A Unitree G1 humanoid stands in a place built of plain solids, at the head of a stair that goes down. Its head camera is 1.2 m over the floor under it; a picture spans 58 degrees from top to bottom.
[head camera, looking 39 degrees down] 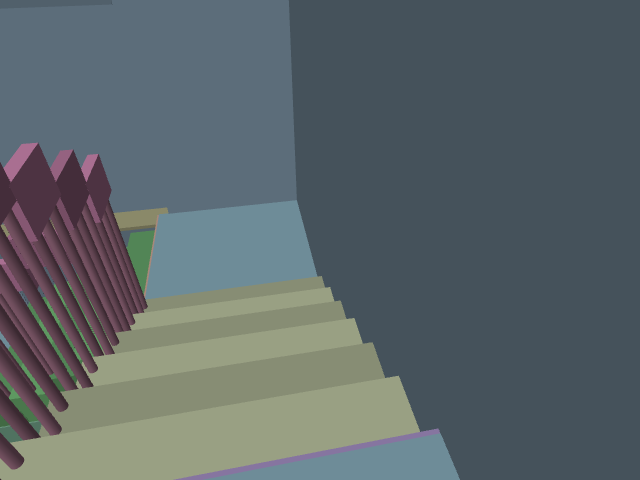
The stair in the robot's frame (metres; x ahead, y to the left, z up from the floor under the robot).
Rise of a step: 0.17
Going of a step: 0.29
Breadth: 1.31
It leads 11 degrees to the left of straight ahead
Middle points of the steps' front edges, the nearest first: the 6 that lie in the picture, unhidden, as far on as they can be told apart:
0.79 0.36 -0.16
1.07 0.41 -0.34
1.35 0.47 -0.51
1.63 0.52 -0.68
1.92 0.58 -0.85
2.20 0.63 -1.02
